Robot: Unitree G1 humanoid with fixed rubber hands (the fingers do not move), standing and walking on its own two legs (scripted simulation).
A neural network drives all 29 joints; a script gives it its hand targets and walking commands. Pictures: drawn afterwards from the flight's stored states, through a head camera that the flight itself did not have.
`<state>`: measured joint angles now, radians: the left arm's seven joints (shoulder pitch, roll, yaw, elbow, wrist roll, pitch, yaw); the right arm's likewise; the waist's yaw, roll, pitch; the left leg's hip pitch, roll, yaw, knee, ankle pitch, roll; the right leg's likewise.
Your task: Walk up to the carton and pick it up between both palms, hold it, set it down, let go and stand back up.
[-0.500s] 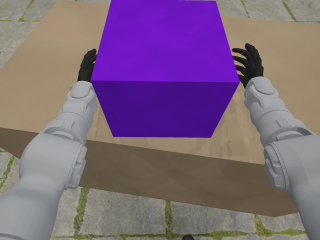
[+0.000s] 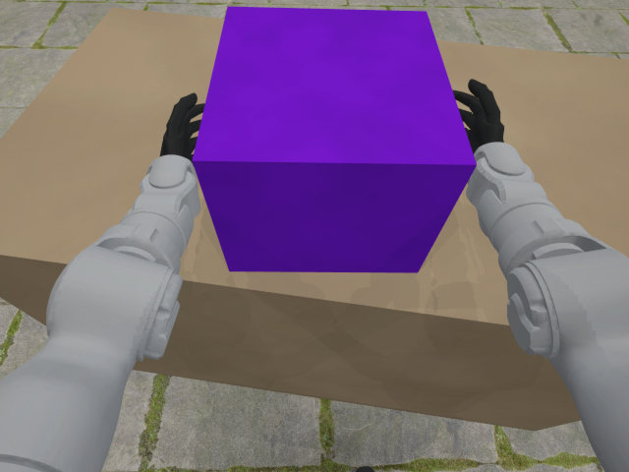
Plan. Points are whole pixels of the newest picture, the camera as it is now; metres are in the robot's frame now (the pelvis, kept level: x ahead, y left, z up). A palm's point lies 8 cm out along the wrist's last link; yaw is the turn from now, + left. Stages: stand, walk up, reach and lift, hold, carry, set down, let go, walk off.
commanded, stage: reach and lift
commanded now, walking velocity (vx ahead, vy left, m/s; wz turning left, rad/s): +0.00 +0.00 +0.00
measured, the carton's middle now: (325, 144) +0.55 +0.00 +0.07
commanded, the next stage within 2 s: none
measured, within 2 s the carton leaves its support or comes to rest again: leaves its support in 1.76 s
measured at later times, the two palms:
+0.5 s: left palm (182, 160) +0.48 +0.18 +0.10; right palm (479, 156) +0.48 -0.19 +0.12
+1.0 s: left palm (180, 164) +0.48 +0.19 +0.10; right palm (480, 163) +0.47 -0.19 +0.11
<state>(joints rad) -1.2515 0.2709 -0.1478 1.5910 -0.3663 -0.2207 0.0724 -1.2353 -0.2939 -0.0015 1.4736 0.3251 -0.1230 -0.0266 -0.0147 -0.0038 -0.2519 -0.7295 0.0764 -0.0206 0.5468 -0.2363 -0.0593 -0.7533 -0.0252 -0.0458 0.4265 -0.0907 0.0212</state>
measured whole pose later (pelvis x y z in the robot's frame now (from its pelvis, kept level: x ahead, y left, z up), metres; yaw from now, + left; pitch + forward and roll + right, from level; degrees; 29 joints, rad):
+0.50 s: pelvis +0.00 +0.00 +0.00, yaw +0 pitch +24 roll -1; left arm -1.22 0.27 -0.06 1.60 -0.31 -0.28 0.06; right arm -1.17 -0.26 -0.08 1.40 0.22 -0.14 -0.05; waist -0.02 0.02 -0.25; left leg -0.70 0.07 -0.02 0.50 -0.22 -0.06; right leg -0.73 -0.03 -0.05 0.38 -0.08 0.02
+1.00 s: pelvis +0.02 +0.01 +0.02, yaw +1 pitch +17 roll +0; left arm -1.11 0.22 0.33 1.55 0.01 -0.39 0.02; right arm -1.04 -0.19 -0.53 1.28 -0.28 -0.30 0.01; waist -0.04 0.04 -0.13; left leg -0.47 0.03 -0.01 0.36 -0.18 -0.03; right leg -0.51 -0.07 -0.05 0.27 -0.06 0.05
